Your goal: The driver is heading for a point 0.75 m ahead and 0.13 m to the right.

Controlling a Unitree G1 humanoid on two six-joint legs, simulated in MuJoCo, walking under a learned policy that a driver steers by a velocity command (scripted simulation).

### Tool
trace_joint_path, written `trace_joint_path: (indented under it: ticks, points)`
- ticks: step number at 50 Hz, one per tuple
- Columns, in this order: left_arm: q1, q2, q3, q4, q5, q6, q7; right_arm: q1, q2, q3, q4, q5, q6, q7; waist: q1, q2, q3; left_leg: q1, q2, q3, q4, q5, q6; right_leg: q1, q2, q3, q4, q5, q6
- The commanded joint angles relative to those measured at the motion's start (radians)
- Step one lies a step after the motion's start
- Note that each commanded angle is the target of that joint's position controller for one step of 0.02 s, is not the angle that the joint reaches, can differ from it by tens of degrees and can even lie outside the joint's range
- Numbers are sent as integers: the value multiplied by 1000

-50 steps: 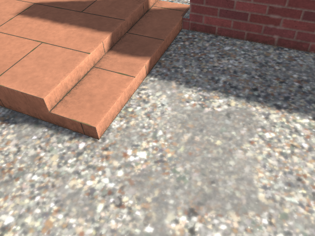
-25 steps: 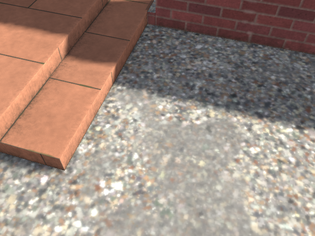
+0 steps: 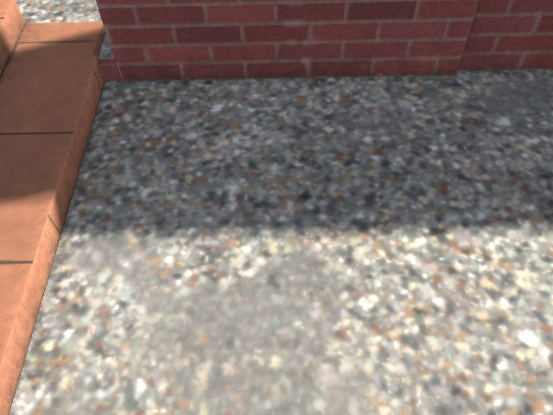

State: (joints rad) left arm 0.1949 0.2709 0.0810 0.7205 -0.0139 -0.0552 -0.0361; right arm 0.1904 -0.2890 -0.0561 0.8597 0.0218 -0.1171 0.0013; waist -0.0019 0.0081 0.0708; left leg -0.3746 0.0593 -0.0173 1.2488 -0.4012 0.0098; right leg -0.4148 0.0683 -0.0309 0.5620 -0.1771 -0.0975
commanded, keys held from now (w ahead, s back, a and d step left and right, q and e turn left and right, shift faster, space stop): w+e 0.80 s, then w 0.16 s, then w+q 0.02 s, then no key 0.02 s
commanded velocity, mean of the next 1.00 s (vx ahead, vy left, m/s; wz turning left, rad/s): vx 0.50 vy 0.00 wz -0.55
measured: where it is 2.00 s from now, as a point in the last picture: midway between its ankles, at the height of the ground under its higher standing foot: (385, 301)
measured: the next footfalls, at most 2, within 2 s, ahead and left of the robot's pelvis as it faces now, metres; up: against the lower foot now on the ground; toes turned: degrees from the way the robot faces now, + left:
left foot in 0.36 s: +0.40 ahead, +0.12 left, +0.00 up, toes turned -16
right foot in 0.90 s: +0.57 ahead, -0.24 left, +0.00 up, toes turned -33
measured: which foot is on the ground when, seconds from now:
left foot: up 0.00-0.34, down 0.36-0.90, up 0.92-1.00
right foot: down 0.00-0.36, up 0.38-0.88, down 0.90-1.00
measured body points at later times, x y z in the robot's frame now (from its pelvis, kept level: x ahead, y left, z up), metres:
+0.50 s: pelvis +0.29 +0.04 +0.01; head +0.31 +0.04 +0.46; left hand +0.46 +0.28 -0.11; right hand +0.36 -0.26 -0.09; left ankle +0.36 +0.13 -0.73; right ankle +0.16 -0.06 -0.63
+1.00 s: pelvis +0.51 -0.11 +0.00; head +0.54 -0.14 +0.45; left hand +0.81 +0.01 -0.08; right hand +0.41 -0.39 -0.13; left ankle +0.46 +0.09 -0.63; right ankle +0.53 -0.21 -0.73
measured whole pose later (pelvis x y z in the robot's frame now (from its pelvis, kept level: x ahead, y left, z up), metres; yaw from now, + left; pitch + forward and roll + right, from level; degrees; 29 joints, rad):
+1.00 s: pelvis +0.51 -0.11 +0.00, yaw -33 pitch +2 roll +0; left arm 0.16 0.28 0.06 0.61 -0.01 -0.05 -0.04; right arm 0.28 -0.31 -0.05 0.85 0.03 -0.09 0.01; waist -0.03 0.01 0.06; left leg -0.32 0.07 0.02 1.20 -0.45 0.01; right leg -0.43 0.05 -0.04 0.58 -0.19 -0.08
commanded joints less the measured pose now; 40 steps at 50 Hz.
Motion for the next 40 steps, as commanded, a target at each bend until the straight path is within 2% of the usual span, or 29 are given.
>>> trace_joint_path:
  ticks: [1,3,5,9,12,14,16,17,18,19,20,21,22,23,24,25,26,28,32,36,38,40]
  points:
    - [26,102,24,-79,11,-22,11,-1,-121,-31,-89,-14,-15,1,-14,-27,-161,-267,71,-75,-70,88,4,329,-259,409,-308,214,-204]
    - [38,124,29,-79,1,-27,20,-2,-93,-29,-100,-30,8,0,-26,-14,-143,-242,64,-55,-159,121,-30,252,-240,359,-329,293,-212]
    - [67,152,37,-74,-2,-27,36,-70,-69,-20,-127,-38,17,-4,-13,-22,-111,-256,46,-39,-289,212,-61,205,-215,310,-342,298,-203]
    - [117,160,41,-65,-6,-15,50,-215,-43,-5,-169,-29,11,4,45,-83,-77,-188,-18,-28,-604,456,-70,159,-157,266,-325,148,-140]
    - [161,163,43,-48,-10,-10,49,-273,-64,-9,-199,-15,1,14,70,-105,-70,-148,-43,-41,-692,484,-59,186,-182,324,-284,83,-124]
    - [171,153,41,-45,-12,-5,53,-273,-92,-20,-208,-13,-9,22,63,-115,-74,-132,-48,-60,-740,434,-41,242,-205,385,-228,54,-113]
    - [155,153,42,-51,-9,3,58,-228,-115,-32,-203,-10,-20,26,33,-146,-82,-73,-54,-56,-760,343,-16,272,-217,436,-167,72,-99]
    - [138,140,37,-58,-8,7,59,-157,-123,-41,-184,-12,-25,24,-8,-154,-104,21,-63,-36,-797,335,4,264,-193,436,-112,104,-80]
    - [128,100,23,-70,-4,7,57,-49,-154,-57,-164,-24,-31,18,-60,-136,-179,200,-19,-63,-800,330,40,218,-138,396,29,140,-46]
    - [141,40,-1,-92,15,5,55,111,-214,-71,-151,-36,-30,10,-112,2,-326,467,167,-253,-794,266,99,77,-62,296,329,-45,-1]
    - [287,13,-9,-120,-24,-4,55,172,-271,-85,-117,-44,-17,19,-30,377,-402,720,358,-753,-922,7,255,-284,41,209,625,-440,54]
    - [271,125,8,-85,-34,-1,60,132,-166,-62,-142,-21,-13,22,-54,229,-312,668,354,-769,-961,-182,230,-395,-41,242,755,-382,66]
    - [165,169,21,-98,-23,6,58,91,-109,-47,-153,-16,-5,16,-77,130,-203,552,318,-594,-963,-133,189,-414,-75,213,778,-283,70]
    - [114,157,20,-107,-11,10,59,45,-95,-38,-158,-26,2,15,-59,55,-142,428,275,-463,-976,11,168,-370,-111,187,756,-209,74]
    - [82,142,22,-121,-1,10,54,21,-79,-34,-149,-31,6,13,-43,52,-97,343,240,-376,-996,115,166,-348,-138,188,711,-162,74]
    - [89,125,22,-126,-8,14,47,13,-71,-30,-143,-37,4,9,-22,80,-87,289,212,-298,-1017,183,156,-301,-165,183,683,-135,71]
    - [96,108,20,-127,-16,19,43,13,-65,-30,-136,-34,0,8,-16,98,-84,270,194,-240,-1039,222,156,-286,-173,168,661,-123,72]
    - [76,80,12,-142,-15,28,40,28,-83,-37,-116,-26,-8,8,-14,91,-71,260,195,-158,-1067,315,172,-311,-184,151,623,-98,82]
    - [9,65,3,-166,-9,29,34,47,-126,-48,-87,-28,-1,1,-25,60,-61,305,202,-28,-1082,463,177,-361,-192,134,465,38,101]
    - [-119,40,-11,-193,-9,16,6,73,-151,-49,-67,-22,15,-6,-75,52,-22,334,181,98,-1079,492,143,-309,-174,56,234,196,87]
    - [-173,35,-15,-213,-12,15,-8,104,-169,-52,-53,-14,26,-7,-93,50,-1,375,198,127,-1072,504,135,-295,-163,22,161,187,74]
    - [-198,45,-11,-231,-14,15,-20,115,-189,-57,-44,-3,39,-7,-87,58,11,427,219,154,-1041,595,123,-274,-146,-7,109,127,49]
